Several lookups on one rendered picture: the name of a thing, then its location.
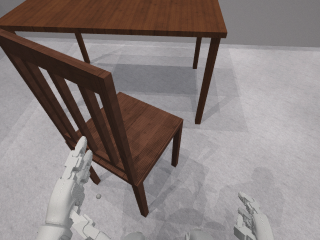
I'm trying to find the right robot hand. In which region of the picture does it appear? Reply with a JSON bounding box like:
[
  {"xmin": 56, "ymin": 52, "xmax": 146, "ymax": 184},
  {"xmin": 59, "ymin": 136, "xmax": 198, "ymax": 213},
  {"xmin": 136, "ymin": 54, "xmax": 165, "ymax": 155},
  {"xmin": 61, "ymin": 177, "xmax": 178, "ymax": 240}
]
[{"xmin": 234, "ymin": 191, "xmax": 275, "ymax": 240}]

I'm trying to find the table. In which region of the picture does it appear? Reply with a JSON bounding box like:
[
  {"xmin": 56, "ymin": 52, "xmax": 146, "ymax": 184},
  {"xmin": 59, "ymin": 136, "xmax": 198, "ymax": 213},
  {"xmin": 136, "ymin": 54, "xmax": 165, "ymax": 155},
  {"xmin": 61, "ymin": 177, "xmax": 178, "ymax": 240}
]
[{"xmin": 0, "ymin": 0, "xmax": 228, "ymax": 125}]

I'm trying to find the robot left forearm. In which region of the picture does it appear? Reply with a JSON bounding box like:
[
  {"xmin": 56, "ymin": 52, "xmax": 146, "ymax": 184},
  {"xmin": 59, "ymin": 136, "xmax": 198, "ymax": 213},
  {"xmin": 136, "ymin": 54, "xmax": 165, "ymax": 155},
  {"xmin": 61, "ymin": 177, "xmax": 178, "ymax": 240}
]
[{"xmin": 36, "ymin": 224, "xmax": 73, "ymax": 240}]

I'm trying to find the right robot thigh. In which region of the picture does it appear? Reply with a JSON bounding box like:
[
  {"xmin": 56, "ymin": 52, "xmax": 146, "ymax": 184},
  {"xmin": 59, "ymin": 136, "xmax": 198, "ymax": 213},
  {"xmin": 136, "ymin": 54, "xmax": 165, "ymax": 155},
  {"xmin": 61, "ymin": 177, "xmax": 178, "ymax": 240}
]
[{"xmin": 184, "ymin": 230, "xmax": 214, "ymax": 240}]

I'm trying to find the left robot hand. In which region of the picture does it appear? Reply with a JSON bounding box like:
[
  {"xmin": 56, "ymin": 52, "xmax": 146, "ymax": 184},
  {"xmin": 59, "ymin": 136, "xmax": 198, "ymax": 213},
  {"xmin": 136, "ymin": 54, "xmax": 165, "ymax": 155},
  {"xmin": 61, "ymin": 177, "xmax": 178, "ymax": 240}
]
[{"xmin": 45, "ymin": 136, "xmax": 112, "ymax": 240}]

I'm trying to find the chair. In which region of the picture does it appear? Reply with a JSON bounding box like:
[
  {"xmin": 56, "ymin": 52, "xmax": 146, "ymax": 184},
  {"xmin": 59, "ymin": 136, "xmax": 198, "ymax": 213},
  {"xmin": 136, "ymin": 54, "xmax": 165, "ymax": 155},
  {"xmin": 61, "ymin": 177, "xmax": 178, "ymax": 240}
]
[{"xmin": 0, "ymin": 28, "xmax": 184, "ymax": 218}]

